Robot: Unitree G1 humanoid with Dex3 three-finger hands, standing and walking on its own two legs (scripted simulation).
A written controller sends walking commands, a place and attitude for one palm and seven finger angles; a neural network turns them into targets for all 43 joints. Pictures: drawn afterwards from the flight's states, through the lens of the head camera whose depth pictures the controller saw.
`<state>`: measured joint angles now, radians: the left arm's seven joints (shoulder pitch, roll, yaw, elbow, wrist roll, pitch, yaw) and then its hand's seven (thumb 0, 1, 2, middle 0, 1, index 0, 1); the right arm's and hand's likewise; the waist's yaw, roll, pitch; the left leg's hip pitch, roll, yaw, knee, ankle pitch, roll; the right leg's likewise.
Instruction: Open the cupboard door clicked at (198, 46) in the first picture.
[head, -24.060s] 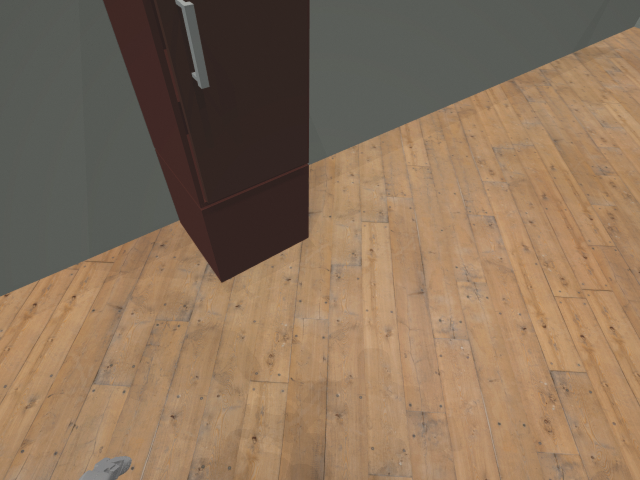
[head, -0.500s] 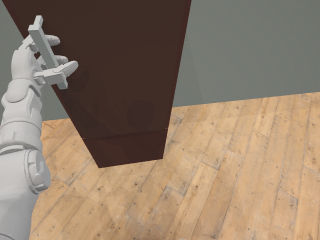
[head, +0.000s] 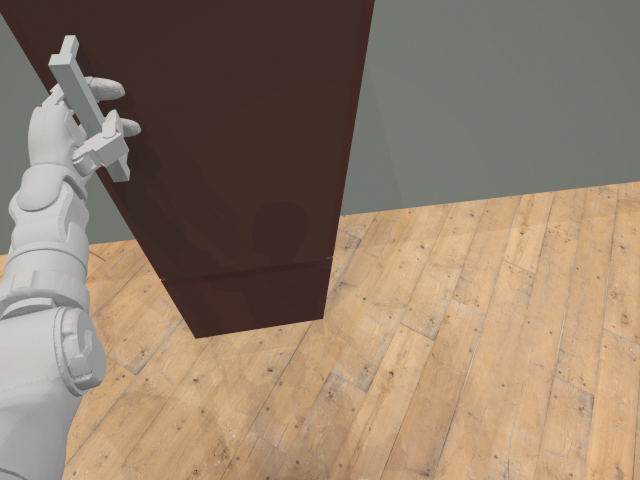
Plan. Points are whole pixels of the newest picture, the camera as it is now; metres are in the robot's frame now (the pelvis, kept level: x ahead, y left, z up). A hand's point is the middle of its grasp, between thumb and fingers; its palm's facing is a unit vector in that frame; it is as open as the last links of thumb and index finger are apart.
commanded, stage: pull the door open along its arc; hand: left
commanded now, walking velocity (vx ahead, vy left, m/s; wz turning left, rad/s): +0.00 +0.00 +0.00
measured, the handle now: (98, 115) +0.53 +0.25 +0.14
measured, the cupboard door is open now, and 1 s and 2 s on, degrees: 0 48 44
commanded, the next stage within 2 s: open thumb and fingers to let go in 0.92 s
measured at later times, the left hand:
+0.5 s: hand (163, 237) +0.35 +0.14 +0.14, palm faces +0.22 -0.97 +0.11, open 5.9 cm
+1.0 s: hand (266, 292) +0.28 +0.04 +0.15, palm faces +0.44 -0.90 -0.02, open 6.0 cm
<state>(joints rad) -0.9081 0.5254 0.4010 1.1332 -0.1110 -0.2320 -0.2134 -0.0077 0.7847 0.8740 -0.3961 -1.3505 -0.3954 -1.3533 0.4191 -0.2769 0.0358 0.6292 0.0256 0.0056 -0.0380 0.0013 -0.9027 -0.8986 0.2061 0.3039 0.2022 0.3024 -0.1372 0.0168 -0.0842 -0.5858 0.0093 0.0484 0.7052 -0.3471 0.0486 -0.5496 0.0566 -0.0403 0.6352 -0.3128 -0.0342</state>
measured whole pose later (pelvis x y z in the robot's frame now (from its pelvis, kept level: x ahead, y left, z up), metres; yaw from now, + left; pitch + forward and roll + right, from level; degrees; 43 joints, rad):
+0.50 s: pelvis +0.01 -0.01 +0.01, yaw -1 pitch +3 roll +0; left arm -0.12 0.09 0.16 0.07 -0.20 0.06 0.14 0.02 0.69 0.71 -0.39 -1.35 -0.39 -1.35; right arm 0.20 -0.21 0.03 0.57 0.04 -0.01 -0.01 0.01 -0.90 -0.90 0.20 0.30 0.20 0.30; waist -0.01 0.04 -0.10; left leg -0.31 0.00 0.08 0.57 -0.32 0.04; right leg -0.31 0.05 0.00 0.55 -0.30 -0.04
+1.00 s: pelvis +0.01 -0.06 +0.02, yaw +3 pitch -2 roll +1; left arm 0.14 -0.09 -0.22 -0.27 0.02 0.25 0.57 0.02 0.69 0.74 -0.35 -1.31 -0.36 -1.34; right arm 0.15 -0.19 0.02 0.63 -0.03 0.10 0.01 0.01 -0.90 -0.90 0.20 0.30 0.20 0.30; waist 0.01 0.06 -0.04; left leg -0.20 0.01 -0.01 0.53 -0.29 -0.01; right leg -0.17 0.07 -0.08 0.51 -0.32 -0.10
